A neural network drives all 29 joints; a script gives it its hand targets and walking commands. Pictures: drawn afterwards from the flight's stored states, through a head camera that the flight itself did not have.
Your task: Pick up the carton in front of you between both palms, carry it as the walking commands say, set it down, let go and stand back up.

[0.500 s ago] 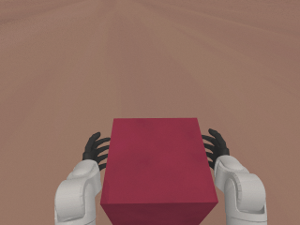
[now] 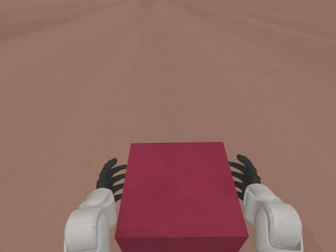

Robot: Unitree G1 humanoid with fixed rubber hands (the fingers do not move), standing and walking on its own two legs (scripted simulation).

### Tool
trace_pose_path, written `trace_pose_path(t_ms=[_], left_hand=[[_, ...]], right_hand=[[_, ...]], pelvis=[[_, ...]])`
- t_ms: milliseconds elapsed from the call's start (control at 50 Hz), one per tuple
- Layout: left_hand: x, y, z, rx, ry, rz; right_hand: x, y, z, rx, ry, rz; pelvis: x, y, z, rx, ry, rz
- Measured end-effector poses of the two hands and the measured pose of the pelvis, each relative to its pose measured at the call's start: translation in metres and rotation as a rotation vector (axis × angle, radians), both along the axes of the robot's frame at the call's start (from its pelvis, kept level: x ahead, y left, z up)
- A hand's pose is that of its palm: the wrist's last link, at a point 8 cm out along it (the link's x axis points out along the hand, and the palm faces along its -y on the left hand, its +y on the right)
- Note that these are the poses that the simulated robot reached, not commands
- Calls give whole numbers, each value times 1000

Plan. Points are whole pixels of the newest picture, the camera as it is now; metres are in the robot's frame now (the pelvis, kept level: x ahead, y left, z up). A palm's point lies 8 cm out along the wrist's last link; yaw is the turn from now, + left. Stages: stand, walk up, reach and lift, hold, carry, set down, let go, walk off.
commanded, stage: carry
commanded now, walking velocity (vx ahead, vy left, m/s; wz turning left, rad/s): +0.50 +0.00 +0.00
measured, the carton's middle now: (177, 210) +0.22 +0.00 -0.01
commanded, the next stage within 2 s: none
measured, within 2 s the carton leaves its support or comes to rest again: neither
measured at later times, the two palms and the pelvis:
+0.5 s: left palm (122, 88) +0.57 +0.17 +0.08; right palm (218, 89) +0.54 -0.13 +0.09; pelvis +0.33 +0.04 +0.00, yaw -5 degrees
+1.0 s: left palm (146, 45) +0.88 +0.12 +0.07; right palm (217, 42) +0.89 -0.18 +0.07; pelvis +0.66 -0.04 +0.00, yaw +0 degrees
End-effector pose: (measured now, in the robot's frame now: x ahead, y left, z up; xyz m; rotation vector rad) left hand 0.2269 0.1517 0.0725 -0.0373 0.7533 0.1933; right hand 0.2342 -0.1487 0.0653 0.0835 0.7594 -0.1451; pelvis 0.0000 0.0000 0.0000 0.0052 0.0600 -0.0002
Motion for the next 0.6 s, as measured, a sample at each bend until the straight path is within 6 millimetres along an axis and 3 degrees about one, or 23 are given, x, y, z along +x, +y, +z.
trace_pose_path(t_ms=[120, 260, 400, 480, 600], left_hand=[[63, -5, 16, -15, -39, 6], [166, -1, 32, -29, -138, -35], [284, 20, 10, -70, -151, -62], [334, 19, 9, -67, -67, -101], [405, 13, 24, -70, -75, -126]], right_hand=[[66, -4, 16, -7, -38, 12], [155, -1, 35, -18, -137, -33], [264, 21, 25, -53, -150, -56], [302, 21, 21, -49, -66, -98], [365, 16, 38, -48, -74, -129]], pelvis=[[71, -6, 14, 14, 9, -8], [169, 6, 8, 2, 3, -21], [276, 31, -17, 12, -10, -62], [318, 40, -3, -8, 2, -80], [388, 39, 15, -30, 13, -74]])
